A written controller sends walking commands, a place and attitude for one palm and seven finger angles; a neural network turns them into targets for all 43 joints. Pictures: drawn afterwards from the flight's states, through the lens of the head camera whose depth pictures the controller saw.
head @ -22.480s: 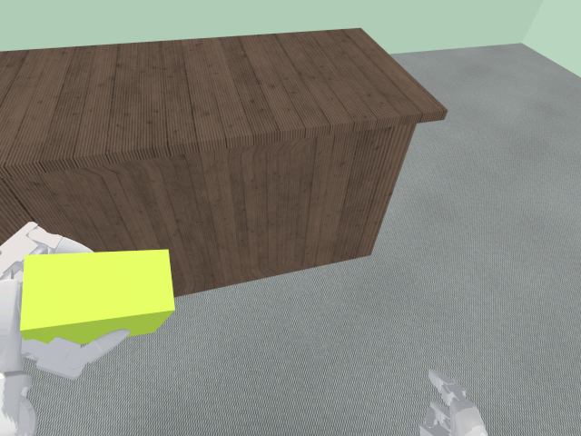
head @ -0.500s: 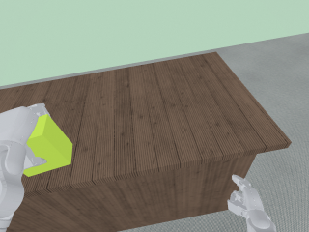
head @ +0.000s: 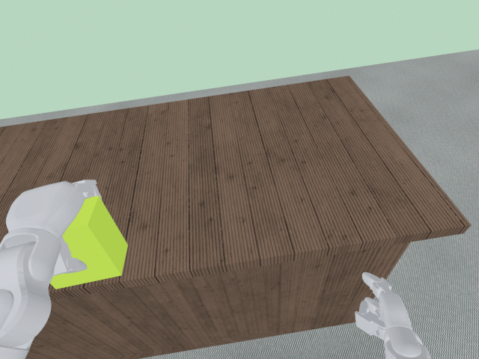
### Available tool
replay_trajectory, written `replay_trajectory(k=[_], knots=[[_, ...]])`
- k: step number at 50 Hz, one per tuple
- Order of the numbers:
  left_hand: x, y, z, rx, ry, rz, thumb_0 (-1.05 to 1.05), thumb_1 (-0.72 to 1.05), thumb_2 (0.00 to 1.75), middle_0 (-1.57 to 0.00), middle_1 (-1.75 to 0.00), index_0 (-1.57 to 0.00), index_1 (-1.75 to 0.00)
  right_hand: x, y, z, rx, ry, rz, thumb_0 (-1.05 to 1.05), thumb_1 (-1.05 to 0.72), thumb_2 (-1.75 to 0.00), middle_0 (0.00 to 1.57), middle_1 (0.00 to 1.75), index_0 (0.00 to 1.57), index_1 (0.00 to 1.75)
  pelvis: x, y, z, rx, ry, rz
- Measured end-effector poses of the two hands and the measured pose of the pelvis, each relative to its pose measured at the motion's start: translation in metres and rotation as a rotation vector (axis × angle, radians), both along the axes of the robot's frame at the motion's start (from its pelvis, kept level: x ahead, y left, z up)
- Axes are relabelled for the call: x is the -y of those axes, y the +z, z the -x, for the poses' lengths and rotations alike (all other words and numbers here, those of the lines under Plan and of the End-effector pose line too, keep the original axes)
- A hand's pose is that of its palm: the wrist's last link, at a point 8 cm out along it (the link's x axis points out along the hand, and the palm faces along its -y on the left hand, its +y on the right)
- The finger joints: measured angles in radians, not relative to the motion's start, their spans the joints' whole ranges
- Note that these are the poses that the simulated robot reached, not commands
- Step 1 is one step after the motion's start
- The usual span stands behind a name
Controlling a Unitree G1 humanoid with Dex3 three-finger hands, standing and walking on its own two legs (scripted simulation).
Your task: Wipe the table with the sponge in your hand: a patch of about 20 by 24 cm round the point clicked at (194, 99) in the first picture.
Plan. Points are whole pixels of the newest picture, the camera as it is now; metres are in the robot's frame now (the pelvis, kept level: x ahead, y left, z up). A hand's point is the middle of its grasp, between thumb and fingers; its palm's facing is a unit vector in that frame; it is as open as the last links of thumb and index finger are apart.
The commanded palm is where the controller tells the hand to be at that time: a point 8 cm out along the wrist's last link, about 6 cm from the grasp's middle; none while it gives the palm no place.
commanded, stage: move the sponge above the wiping area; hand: left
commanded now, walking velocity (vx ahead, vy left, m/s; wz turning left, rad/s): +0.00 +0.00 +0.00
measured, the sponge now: (82, 251) +0.22 +0.31 +0.08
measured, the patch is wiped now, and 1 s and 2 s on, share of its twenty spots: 0.00 0.00 0.05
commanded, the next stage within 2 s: none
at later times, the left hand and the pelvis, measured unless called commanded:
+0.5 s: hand (76, 233) +0.24 +0.31 +0.10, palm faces -0.21 -0.04 -0.98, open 10.4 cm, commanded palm +0.23 +0.33 +0.21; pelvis +0.00 -0.01 +0.00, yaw +1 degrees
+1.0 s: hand (66, 213) +0.27 +0.35 +0.11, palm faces -0.15 +0.02 -0.99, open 10.4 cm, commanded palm +0.26 +0.36 +0.20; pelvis +0.01 +0.00 +0.00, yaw +1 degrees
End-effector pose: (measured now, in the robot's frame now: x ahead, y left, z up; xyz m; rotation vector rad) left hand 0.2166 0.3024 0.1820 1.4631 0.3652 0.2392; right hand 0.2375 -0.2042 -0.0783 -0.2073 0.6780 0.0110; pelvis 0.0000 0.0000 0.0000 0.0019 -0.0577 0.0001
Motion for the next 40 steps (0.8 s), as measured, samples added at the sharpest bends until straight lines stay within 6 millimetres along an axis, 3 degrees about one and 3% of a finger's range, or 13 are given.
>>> replay_trajectory(k=[3, 6, 9, 12, 15, 19, 24, 26, 29, 32, 36, 40], knots=[[0.025, -0.011, -0.001, -0.027, -0.154, -0.015, 0.0, -0.53, 1.02, -0.69, -1.29, -0.73, -1.28, -0.003, 0.001, 0.001, 0.002, 0.013, 0.028, 0.01, -0.9, -0.9, 0.2, 0.3, 0.19, 0.3, 0.0, 0.0, 0.0, 0.011, 0.0, -0.001], [0.035, 0.0, -0.007, 0.052, -0.251, -0.07, 0.0, -0.53, 1.02, -0.69, -1.29, -0.73, -1.28, -0.008, 0.002, 0.004, -0.001, 0.02, 0.034, 0.01, -0.9, -0.9, 0.2, 0.3, 0.19, 0.3, 0.002, 0.001, -0.001, 0.02, -0.001, 0.001], [0.022, 0.021, -0.016, 0.163, -0.212, -0.109, 0.0, -0.53, 1.02, -0.7, -1.29, -0.73, -1.28, -0.011, 0.002, 0.007, -0.02, 0.019, 0.014, 0.01, -0.9, -0.9, 0.2, 0.3, 0.19, 0.3, 0.005, 0.001, -0.001, 0.022, -0.009, 0.003], [-0.002, 0.04, -0.024, 0.239, -0.077, -0.119, 0.0, -0.53, 1.02, -0.7, -1.29, -0.73, -1.28, -0.01, -0.001, 0.01, -0.043, 0.017, -0.008, 0.01, -0.9, -0.9, 0.2, 0.3, 0.2, 0.3, 0.007, 0.002, 0.0, 0.014, -0.013, 0.002], [-0.025, 0.045, -0.025, 0.207, 0.071, -0.114, 0.0, -0.53, 1.02, -0.7, -1.29, -0.73, -1.28, -0.004, -0.004, 0.012, -0.057, 0.008, -0.02, 0.01, -0.9, -0.9, 0.21, 0.3, 0.2, 0.3, 0.008, 0.002, 0.001, 0.001, -0.014, 0.0], [-0.035, 0.023, -0.021, 0.038, 0.14, -0.083, 0.0, -0.53, 1.02, -0.7, -1.29, -0.73, -1.27, 0.008, -0.007, 0.013, -0.057, -0.013, -0.017, 0.01, -0.9, -0.9, 0.21, 0.3, 0.2, 0.3, 0.007, 0.001, 0.002, -0.013, -0.002, 0.001], [-0.012, -0.017, -0.016, -0.146, -0.039, -0.045, 0.0, -0.53, 1.02, -0.7, -1.28, -0.73, -1.27, 0.02, -0.009, 0.016, -0.054, -0.029, 0.039, 0.01, -0.9, -0.9, 0.2, 0.3, 0.2, 0.3, 0.008, 0.0, 0.0, -0.009, 0.008, 0.002], [-0.002, -0.022, -0.016, -0.135, -0.14, -0.051, 0.0, -0.53, 1.02, -0.7, -1.28, -0.74, -1.27, 0.023, -0.007, 0.019, -0.056, -0.035, 0.069, 0.01, -0.9, -0.9, 0.2, 0.3, 0.2, 0.3, 0.01, 0.0, -0.001, 0.0, 0.011, 0.005], [-0.001, -0.013, -0.019, -0.041, -0.219, -0.087, 0.0, -0.53, 1.02, -0.7, -1.28, -0.74, -1.27, 0.026, -0.006, 0.023, -0.064, -0.049, 0.091, 0.01, -0.9, -0.9, 0.2, 0.3, 0.2, 0.3, 0.013, 0.0, -0.004, 0.01, 0.005, 0.009], [-0.015, 0.006, -0.025, 0.083, -0.179, -0.121, 0.0, -0.53, 1.02, -0.7, -1.28, -0.74, -1.27, 0.028, -0.008, 0.028, -0.084, -0.063, 0.087, 0.01, -0.9, -0.9, 0.2, 0.3, 0.2, 0.3, 0.014, 0.0, -0.004, 0.009, 0.001, 0.014], [-0.048, 0.027, -0.033, 0.147, -0.003, -0.142, 0.0, -0.53, 1.02, -0.7, -1.28, -0.74, -1.27, 0.031, -0.015, 0.032, -0.122, -0.078, 0.065, 0.01, -0.9, -0.9, 0.2, 0.3, 0.2, 0.3, 0.012, 0.0, -0.004, -0.009, -0.001, 0.013], [-0.073, 0.02, -0.033, 0.027, 0.136, -0.127, 0.0, -0.53, 1.02, -0.7, -1.28, -0.74, -1.27, 0.033, -0.02, 0.035, -0.138, -0.096, 0.047, 0.01, -0.9, -0.9, 0.2, 0.3, 0.2, 0.3, 0.007, 0.0, -0.005, -0.027, 0.003, 0.011]])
